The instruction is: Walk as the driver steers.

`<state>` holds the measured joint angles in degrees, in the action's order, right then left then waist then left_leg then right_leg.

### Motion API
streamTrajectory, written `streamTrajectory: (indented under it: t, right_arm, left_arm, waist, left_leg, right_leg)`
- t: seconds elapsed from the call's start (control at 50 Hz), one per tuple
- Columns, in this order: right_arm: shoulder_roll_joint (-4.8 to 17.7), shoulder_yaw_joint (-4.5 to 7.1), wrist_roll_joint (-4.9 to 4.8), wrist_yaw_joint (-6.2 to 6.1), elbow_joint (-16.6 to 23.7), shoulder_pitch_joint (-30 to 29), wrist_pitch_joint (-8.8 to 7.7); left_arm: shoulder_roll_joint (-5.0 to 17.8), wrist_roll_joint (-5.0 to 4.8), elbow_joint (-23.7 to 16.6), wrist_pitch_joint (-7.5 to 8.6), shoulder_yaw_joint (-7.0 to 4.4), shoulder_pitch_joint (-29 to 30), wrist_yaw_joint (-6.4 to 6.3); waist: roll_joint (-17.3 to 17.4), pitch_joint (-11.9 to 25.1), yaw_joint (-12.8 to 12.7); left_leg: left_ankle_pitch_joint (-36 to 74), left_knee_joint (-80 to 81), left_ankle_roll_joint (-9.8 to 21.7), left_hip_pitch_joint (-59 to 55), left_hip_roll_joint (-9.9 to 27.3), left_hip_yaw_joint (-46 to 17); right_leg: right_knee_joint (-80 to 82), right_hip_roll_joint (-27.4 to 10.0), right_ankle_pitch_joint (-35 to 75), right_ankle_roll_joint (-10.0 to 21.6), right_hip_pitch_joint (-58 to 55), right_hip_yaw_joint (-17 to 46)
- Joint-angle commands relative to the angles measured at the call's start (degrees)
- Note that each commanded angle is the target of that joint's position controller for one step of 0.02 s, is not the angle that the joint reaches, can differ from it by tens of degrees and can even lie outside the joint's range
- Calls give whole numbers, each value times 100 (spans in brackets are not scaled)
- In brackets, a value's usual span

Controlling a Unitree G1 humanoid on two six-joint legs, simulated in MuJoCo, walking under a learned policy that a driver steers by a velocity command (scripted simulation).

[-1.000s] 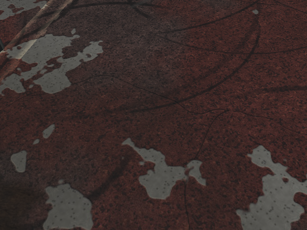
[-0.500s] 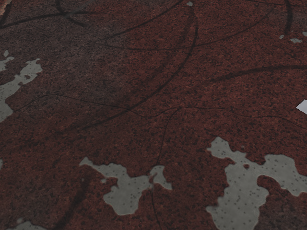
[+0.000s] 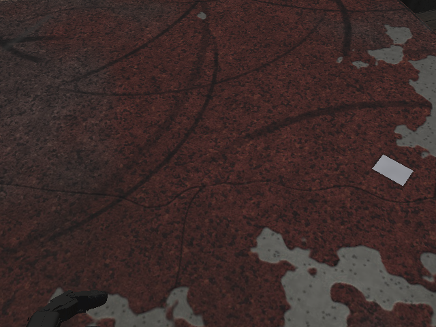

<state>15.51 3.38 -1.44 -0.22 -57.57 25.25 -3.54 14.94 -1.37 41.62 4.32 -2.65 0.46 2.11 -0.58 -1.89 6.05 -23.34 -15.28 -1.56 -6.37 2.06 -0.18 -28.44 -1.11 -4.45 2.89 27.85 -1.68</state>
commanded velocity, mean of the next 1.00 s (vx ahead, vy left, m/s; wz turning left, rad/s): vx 0.45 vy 0.00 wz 0.32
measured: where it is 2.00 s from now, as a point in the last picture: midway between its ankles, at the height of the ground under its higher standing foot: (168, 267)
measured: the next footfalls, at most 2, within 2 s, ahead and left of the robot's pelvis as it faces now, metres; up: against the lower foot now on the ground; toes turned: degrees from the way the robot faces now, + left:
right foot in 0.02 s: +0.17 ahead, -0.12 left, +0.00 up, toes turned -2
left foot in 0.56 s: +0.47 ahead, +0.14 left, +0.00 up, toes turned +13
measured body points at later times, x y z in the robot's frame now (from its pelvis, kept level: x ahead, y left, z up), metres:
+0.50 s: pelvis +0.27 +0.00 +0.00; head +0.30 +0.01 +0.45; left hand +0.25 +0.28 -0.13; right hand +0.50 -0.21 -0.10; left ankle +0.43 +0.14 -0.70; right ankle +0.13 -0.12 -0.73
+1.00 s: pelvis +0.56 +0.06 +0.00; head +0.58 +0.08 +0.45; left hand +0.66 +0.37 -0.08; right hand +0.72 -0.19 -0.11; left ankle +0.43 +0.13 -0.73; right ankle +0.74 +0.02 -0.72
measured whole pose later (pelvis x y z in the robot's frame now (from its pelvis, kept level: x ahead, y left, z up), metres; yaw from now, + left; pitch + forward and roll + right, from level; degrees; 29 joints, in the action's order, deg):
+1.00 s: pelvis +0.56 +0.06 +0.00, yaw +23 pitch +2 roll +1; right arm 16.5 4.0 -0.3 -1.4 -43.9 18.1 -1.6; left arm 16.0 1.3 42.2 6.4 -2.4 -3.3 1.2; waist -2.4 -1.3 3.8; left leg -22.1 -27.1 3.5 6.1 -6.8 -8.3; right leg -26.6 -0.3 6.8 -0.1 29.2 2.5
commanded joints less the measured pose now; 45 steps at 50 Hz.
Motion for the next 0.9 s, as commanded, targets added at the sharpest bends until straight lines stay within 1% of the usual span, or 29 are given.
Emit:
streamTrajectory:
  t: [0.02,0.04,0.06,0.08,0.1,0.12,0.14,0.18,0.24,0.3,0.36,0.42,0.46,0.5,0.52,0.54,0.56,0.58,0.6,0.62,0.64,0.66,0.68,0.7,0.72,0.76,0.8,0.84,0.9]
  right_arm:
    - [841,95,106,-46,465,-394,-21]
    - [19,-142,108,-17,599,251,-124]
    - [573,-13,-19,15,541,-67,-250]
    - [927,97,-152,45,742,-577,-328]
    - [882,87,-137,27,783,-844,-355]
    - [798,107,-37,8,786,-934,-340]
    - [715,121,10,7,762,-830,-280]
    - [460,87,-3,19,693,-661,-125]
    - [427,84,12,5,870,-1089,11]
    - [419,76,35,65,1020,-1495,-22]
    - [309,1,50,157,1256,-2116,-59]
    - [272,-49,36,259,1532,-2571,-61]
    - [321,-44,32,347,1719,-2727,-59]
    - [480,28,26,411,1836,-2566,-43]
    - [630,112,25,416,1810,-2197,-19]
    - [863,258,9,394,1646,-1405,-4]
    - [1279,463,-6,302,1433,-421,28]
    - [1932,613,-25,221,1407,-101,48]
    - [1604,485,-1,222,1530,8,14]
    - [1268,386,65,214,1514,-154,-20]
    - [1112,348,55,200,1573,-507,-52]
    - [936,294,54,191,1668,-911,-55]
    - [783,236,113,173,1779,-1177,-58]
    - [745,222,144,157,1858,-1302,-52]
    - [783,236,125,135,1885,-1328,-57]
    - [935,281,94,65,1877,-1206,-72]
    - [1039,311,95,-18,1853,-1140,-35]
    - [1002,308,77,-76,1800,-967,42]
    - [914,265,67,-109,1651,-634,118]
  left_arm:
    - [1270,48,246,23,-496,-2168,-115]
    - [1799,99,411,-6,-585,-2616,-96]
    - [1221,75,403,8,-417,-2527,-70]
    - [995,79,334,37,-320,-1984,-72]
    - [856,104,259,56,-270,-1575,-70]
    - [713,141,236,76,-229,-1296,-50]
    - [615,194,233,108,-198,-1136,-43]
    - [565,172,304,171,-198,-1054,-47]
    - [716,216,484,249,-247,-1214,-112]
    - [787,224,582,254,-252,-1312,-175]
    - [884,184,684,243,-258,-1504,-234]
    - [940,124,855,143,-280,-1848,-257]
    - [996,90,906,33,-305,-1938,-271]
    - [1157,78,857,-75,-347,-1841,-318]
    - [1237,88,820,-133,-368,-1798,-354]
    - [1251,95,773,-198,-361,-1716,-393]
    - [1194,128,669,-198,-316,-1746,-440]
    - [373,291,401,-33,-50,-2342,-322]
    - [563,157,358,236,-33,-2015,-226]
    - [934,-81,174,388,-145,-1348,-153]
    - [886,-92,84,464,-115,-1120,-160]
    - [867,38,119,467,-141,-1068,-208]
    - [923,123,134,404,-193,-1145,-238]
    - [898,165,127,322,-208,-1231,-238]
    - [817,197,114,254,-202,-1311,-242]
    - [683,234,20,163,-173,-1163,-265]
    - [592,249,-116,145,-135,-770,-281]
    - [446,244,-174,187,-72,-469,-235]
    - [502,177,-293,224,-79,-148,-137]
  waist:
    - [213,1352,-1514]
    - [-1535,2287,-1201]
    - [-1249,2135,-1325]
    - [-1011,1156,-1205]
    - [-566,720,-1043]
    - [-367,384,-875]
    - [-469,313,-675]
    - [-463,244,-500]
    - [-276,-62,-515]
    - [-205,-163,-620]
    - [-114,-305,-856]
    - [-32,-414,-1034]
    - [-81,-409,-1026]
    - [-288,-148,-829]
    - [-425,158,-605]
    - [-422,596,-161]
    - [-129,1141,283]
    - [1332,1837,-168]
    - [1027,2562,9]
    - [722,1827,163]
    - [332,1210,-22]
    - [16,768,-282]
    - [103,568,-508]
    - [201,502,-645]
    - [244,468,-714]
    - [275,350,-717]
    - [322,178,-632]
    - [470,297,-439]
    - [615,430,-233]
  left_leg:
    - [3816,-2844,578,1966,721,-24]
    - [192,-4999,235,3972,-316,84]
    - [-868,-5747,313,4562,-204,-653]
    - [-469,-5939,439,4998,96,-560]
    - [50,-5733,475,4821,365,-434]
    - [394,-5398,446,4627,523,-382]
    - [630,-5185,436,4272,667,-430]
    - [793,-4936,364,4007,739,-404]
    - [1442,-4361,223,4486,750,-518]
    - [2486,-3373,198,4544,566,-554]
    - [3119,-2510,235,4321,422,-200]
    - [2965,-2042,355,4602,353,-90]
    - [2439,-1883,485,4744,262,61]
    - [1788,-1865,671,4284,-35,404]
    - [1486,-1921,788,3743,-259,583]
    - [1544,-1735,953,2697,-519,691]
    - [1708,-1592,1232,969,-312,54]
    - [1051,-1423,2297,-1371,1231,-2944]
    - [476,-380,2690,-2006,1770,-4910]
    - [667,-214,2303,-1566,1574,-4048]
    - [1084,-197,2085,-700,1336,-3271]
    - [1646,-121,1933,221,1101,-2672]
    - [2147,18,1869,900,925,-2295]
    - [2358,158,1876,1298,813,-2162]
    - [2595,242,1910,1552,757,-2011]
    - [2918,333,1900,1946,629,-1669]
    - [3759,182,1685,2213,392,-1218]
    - [4086,-76,1389,2323,119,-819]
    - [3583,-312,1210,1997,265,-1060]
  right_leg:
    - [-120,-586,-224,608,-3704,712]
    - [603,-2057,-1697,1510,-5397,3561]
    - [1268,-2088,-2356,1469,-5066,4340]
    - [1355,-1902,-2131,1220,-4302,3522]
    - [1464,-1659,-1522,1104,-3510,2826]
    - [1614,-1432,-935,1047,-2853,2300]
    - [1763,-1270,-582,991,-2422,1950]
    - [2058,-1205,-269,1010,-2016,1474]
    - [2335,-1235,82,1026,-1867,920]
    - [2394,-1096,419,852,-1938,271]
    - [2488,-1075,510,719,-2040,-215]
    - [2259,-1280,800,659,-2828,-425]
    - [1907,-1437,1407,580,-3363,-520]
    - [1210,-1484,3253,447,-3640,-691]
    - [562,-1458,4275,368,-3685,-779]
    - [-517,-1307,4731,227,-3427,-929]
    - [-2038,-1097,3786,4,-2296,-965]
    - [-4282,-85,-763,-411,384,-784]
    - [-5130,444,-2935,-377,1342,505]
    - [-5217,77,-2513,-227,1875,784]
    - [-4782,-189,-2004,-143,1844,710]
    - [-4231,-393,-1706,-176,1523,658]
    - [-3882,-536,-1503,-225,1067,668]
    - [-3691,-571,-1410,-296,782,667]
    - [-3455,-577,-1348,-392,668,612]
    - [-2879,-521,-954,-584,637,494]
    - [-1932,-351,-238,-708,518,376]
    - [-992,-87,727,-698,23,221]
    - [-346,105,1426,-587,-247,284]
